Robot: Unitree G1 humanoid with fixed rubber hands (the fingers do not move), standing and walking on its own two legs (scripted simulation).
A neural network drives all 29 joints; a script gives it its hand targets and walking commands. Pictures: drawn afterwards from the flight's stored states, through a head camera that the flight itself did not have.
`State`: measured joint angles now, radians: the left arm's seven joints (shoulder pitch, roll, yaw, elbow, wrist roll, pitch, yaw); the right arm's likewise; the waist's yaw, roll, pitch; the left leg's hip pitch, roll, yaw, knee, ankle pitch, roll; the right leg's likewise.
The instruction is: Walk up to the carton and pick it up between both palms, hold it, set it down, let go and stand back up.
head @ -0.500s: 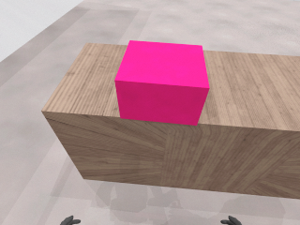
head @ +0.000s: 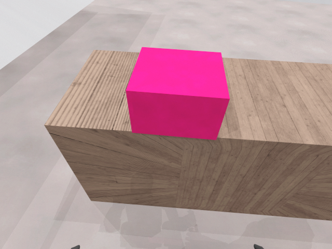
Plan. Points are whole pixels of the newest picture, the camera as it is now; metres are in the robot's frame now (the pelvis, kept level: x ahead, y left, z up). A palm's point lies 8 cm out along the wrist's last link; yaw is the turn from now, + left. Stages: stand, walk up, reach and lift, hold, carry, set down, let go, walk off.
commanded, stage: stand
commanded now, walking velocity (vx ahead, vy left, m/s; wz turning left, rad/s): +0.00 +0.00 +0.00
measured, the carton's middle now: (177, 91) +0.64 -0.04 +0.02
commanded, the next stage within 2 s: none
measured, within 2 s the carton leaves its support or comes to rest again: neither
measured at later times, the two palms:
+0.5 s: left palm out of the picture +0.08 +0.25 -0.11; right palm out of the picture +0.08 -0.24 -0.10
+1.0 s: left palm out of the picture +0.08 +0.25 -0.11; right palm out of the picture +0.08 -0.24 -0.11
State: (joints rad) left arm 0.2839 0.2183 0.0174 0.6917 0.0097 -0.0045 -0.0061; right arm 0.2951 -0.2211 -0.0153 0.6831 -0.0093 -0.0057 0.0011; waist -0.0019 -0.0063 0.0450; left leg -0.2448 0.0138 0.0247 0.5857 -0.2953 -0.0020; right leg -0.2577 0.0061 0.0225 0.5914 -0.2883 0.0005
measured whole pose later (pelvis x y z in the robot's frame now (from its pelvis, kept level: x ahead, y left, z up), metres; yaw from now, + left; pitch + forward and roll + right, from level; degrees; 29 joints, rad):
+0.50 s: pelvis +0.00 +0.00 +0.00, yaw +0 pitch -3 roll +0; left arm 0.31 0.22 0.01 0.73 0.01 0.00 0.00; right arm 0.31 -0.23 -0.01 0.70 -0.01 0.00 0.00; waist 0.00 0.00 0.03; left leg -0.24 0.01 0.03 0.56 -0.28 0.00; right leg -0.25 0.00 0.03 0.57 -0.27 0.00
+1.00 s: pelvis +0.01 +0.00 +0.00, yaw -1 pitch -2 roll +0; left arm 0.31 0.22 0.01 0.76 0.01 0.00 0.00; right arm 0.32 -0.23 -0.01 0.74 0.00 -0.01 -0.01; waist 0.00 -0.01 0.03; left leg -0.23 0.01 0.04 0.55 -0.28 0.00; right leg -0.24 0.00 0.04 0.55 -0.27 0.01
